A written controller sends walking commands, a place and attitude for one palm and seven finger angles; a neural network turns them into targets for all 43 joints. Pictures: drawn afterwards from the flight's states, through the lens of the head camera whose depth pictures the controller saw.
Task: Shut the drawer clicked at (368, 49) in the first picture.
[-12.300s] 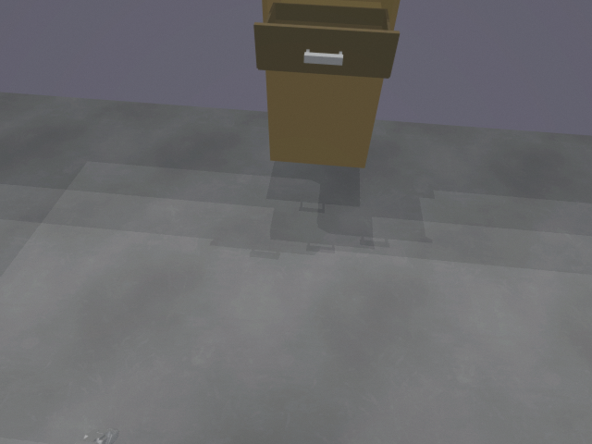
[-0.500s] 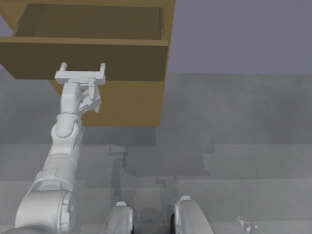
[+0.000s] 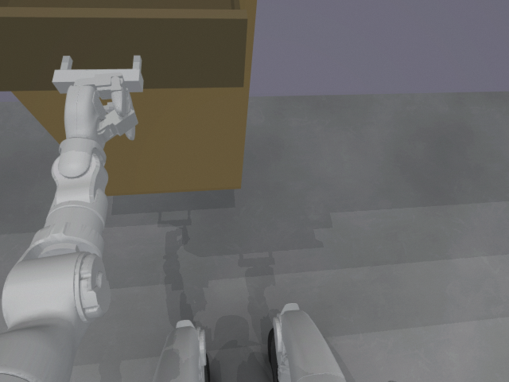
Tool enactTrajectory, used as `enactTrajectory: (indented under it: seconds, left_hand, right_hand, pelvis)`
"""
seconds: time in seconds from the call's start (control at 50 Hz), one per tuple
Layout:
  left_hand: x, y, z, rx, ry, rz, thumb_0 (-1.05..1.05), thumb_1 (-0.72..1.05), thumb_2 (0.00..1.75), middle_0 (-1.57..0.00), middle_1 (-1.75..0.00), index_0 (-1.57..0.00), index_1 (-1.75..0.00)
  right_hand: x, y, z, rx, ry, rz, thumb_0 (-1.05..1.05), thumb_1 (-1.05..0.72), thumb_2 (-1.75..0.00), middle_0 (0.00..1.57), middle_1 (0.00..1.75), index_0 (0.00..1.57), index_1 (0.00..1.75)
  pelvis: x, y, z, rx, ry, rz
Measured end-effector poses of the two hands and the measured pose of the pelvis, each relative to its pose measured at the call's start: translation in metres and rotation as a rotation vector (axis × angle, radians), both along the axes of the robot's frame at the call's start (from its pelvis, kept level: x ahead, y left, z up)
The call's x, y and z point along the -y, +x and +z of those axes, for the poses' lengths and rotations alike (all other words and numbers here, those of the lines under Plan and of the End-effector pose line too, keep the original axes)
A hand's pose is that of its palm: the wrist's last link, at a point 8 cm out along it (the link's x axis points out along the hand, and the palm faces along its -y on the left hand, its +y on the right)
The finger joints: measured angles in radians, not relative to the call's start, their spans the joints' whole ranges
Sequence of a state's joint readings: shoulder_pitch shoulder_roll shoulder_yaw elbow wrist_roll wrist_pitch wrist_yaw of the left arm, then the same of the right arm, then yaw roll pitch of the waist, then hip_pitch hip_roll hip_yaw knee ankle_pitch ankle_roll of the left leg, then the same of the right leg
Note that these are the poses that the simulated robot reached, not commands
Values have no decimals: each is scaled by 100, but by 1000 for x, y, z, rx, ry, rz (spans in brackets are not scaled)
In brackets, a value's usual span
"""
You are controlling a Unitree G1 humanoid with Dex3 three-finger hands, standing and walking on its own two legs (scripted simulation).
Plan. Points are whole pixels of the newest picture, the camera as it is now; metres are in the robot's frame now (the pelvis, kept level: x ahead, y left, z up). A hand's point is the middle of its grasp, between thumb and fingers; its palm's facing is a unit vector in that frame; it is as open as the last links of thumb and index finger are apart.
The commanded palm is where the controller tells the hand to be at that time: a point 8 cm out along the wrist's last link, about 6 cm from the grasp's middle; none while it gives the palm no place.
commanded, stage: push the drawer shut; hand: left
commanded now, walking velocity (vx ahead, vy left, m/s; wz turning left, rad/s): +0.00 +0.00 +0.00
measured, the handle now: (101, 71) +0.59 +0.19 +0.06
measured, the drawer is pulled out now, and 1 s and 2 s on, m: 0.09 0.00 0.00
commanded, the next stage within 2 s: pull the fist back off the drawer in 1.00 s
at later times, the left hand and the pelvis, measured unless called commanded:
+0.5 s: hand (133, 84) +0.56 +0.14 +0.05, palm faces -0.02 -1.00 -0.04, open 3.4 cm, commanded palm +0.56 +0.18 +0.06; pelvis +0.00 +0.01 -0.01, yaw -1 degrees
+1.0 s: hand (128, 65) +0.60 +0.15 +0.06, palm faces -0.02 -1.00 -0.05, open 3.3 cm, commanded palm +0.63 +0.17 +0.06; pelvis +0.00 +0.00 -0.02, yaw -1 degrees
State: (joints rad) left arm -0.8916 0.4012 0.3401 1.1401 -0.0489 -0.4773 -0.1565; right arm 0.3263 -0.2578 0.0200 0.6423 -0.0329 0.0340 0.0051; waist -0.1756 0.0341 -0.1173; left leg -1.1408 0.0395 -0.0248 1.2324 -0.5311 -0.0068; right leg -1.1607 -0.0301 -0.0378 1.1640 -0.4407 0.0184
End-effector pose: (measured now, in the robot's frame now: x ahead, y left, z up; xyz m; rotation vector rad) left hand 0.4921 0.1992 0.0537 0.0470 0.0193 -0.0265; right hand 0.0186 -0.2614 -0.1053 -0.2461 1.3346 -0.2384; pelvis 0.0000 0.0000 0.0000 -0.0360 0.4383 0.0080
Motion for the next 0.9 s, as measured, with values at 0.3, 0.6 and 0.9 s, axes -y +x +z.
enactTrajectory:
  seconds: [0.3,0.6,0.9]
  left_hand:
    - [2,34,3,-5,-4,6,6,81,92,-140,-160,-140,-160]
    - [1,64,4,-18,-4,7,7,80,92,-140,-160,-140,-160]
    - [-5,90,4,-31,0,0,5,72,93,-140,-160,-140,-160]
  right_hand:
    - [-9,-22,1,-79,1,-25,0,-91,-89,20,30,20,30]
    - [-13,-39,3,-142,-6,-45,0,-91,-89,20,30,20,30]
    - [-20,-67,4,-227,-7,-67,0,-91,-89,20,30,20,30]
  pelvis:
    - [-5,2,-4,-37,-15,-3]
    - [-6,4,-9,-72,-30,-3]
    - [-5,1,-17,-114,-46,-1]
